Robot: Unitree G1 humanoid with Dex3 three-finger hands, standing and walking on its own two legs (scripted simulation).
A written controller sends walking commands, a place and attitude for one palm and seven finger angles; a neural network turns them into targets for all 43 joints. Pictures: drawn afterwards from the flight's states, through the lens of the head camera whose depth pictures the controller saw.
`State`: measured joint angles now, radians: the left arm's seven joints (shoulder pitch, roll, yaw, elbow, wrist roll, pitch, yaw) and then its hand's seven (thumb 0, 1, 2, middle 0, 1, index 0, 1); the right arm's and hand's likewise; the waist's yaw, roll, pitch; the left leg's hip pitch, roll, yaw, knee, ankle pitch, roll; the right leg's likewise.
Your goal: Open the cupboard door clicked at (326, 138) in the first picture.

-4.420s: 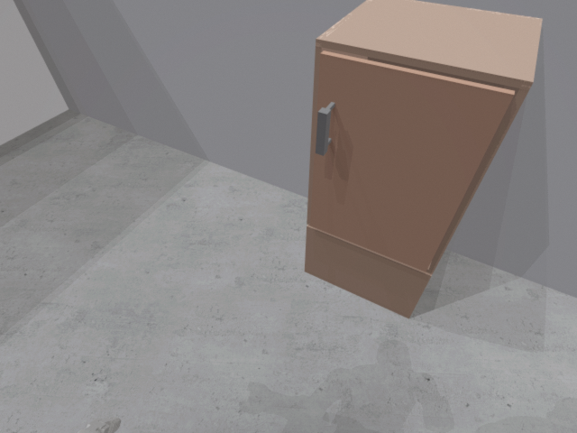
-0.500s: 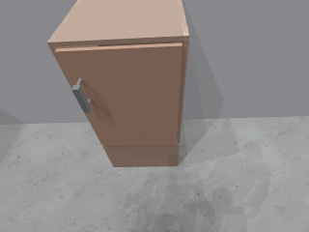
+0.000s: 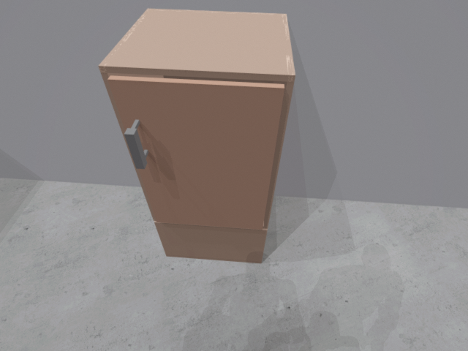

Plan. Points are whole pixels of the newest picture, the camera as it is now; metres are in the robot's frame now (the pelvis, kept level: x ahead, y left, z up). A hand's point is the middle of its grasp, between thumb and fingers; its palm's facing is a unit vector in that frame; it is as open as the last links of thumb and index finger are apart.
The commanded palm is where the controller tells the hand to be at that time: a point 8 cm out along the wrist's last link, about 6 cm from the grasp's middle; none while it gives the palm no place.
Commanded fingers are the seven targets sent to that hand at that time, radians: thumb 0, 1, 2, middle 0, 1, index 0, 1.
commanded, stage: look again from close up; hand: left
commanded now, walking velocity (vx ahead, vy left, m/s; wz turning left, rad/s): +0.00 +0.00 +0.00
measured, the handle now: (138, 144) +0.60 +0.30 -0.02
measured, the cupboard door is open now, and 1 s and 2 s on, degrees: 0 0 0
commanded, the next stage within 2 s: shuffle to correct the standing spot in 0.62 s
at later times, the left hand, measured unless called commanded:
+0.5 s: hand out of the picture +0.01 +0.19 -0.17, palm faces +0.01 -0.98 -0.22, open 7.3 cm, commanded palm none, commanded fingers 0.00 0.90 0.90 -0.20 -0.30 -0.20 -0.30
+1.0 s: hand out of the picture -0.01 +0.19 -0.19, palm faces +0.07 -0.98 -0.16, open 7.4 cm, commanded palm none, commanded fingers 0.00 0.90 0.90 -0.20 -0.30 -0.20 -0.30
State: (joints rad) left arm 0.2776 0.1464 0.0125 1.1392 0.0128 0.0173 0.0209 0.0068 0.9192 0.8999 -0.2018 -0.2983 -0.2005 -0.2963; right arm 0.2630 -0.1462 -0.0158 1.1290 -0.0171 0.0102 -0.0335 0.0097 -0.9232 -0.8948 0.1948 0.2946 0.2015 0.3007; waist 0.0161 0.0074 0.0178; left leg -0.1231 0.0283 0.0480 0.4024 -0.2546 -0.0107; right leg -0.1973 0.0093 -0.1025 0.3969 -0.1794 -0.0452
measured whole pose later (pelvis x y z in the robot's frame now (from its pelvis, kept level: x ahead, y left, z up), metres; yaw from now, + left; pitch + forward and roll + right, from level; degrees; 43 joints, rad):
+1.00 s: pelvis +0.01 +0.03 -0.01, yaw +0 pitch -1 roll +0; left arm 0.33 0.11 0.02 1.10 0.02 0.00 0.02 0.01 0.91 0.90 -0.20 -0.30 -0.20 -0.30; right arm 0.35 -0.15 0.00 1.10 -0.02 0.00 -0.01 0.00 -0.91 -0.90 0.19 0.29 0.20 0.30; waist 0.02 0.01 0.03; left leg -0.18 -0.01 0.05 0.55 -0.36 0.03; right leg -0.26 -0.03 -0.09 0.55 -0.28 -0.01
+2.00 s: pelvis +0.06 +0.09 -0.01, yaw +0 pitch -1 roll +1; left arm 0.31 0.14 0.02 1.00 0.03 0.01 0.02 0.01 0.91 0.90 -0.20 -0.30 -0.20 -0.30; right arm 0.23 -0.18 -0.04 1.02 -0.02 0.05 -0.01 0.00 -0.92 -0.89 0.20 0.29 0.20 0.30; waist 0.00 0.04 0.02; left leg -0.39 0.05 0.03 0.72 -0.37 0.00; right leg -0.22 0.01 -0.10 0.55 -0.32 -0.07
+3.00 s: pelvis +0.05 +0.12 +0.00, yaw -1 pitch -1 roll +1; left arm 0.32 0.11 -0.02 1.11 0.02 -0.01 0.03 0.01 0.91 0.90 -0.20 -0.30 -0.20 -0.30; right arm 0.32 -0.13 0.01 1.11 -0.01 -0.03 -0.02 0.00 -0.91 -0.89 0.19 0.29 0.20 0.30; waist 0.01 0.00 0.03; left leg -0.20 -0.02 0.07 0.45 -0.24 0.04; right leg -0.21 -0.01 -0.07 0.48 -0.26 -0.03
